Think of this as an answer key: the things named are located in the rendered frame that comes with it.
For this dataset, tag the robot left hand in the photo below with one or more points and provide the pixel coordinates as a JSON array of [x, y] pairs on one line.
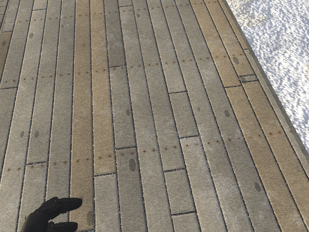
[[50, 209]]

